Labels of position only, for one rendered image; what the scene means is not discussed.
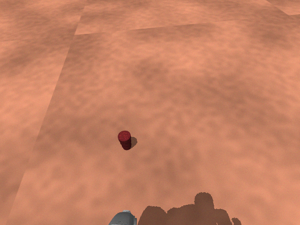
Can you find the cup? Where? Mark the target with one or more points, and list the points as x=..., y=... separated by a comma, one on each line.
x=125, y=139

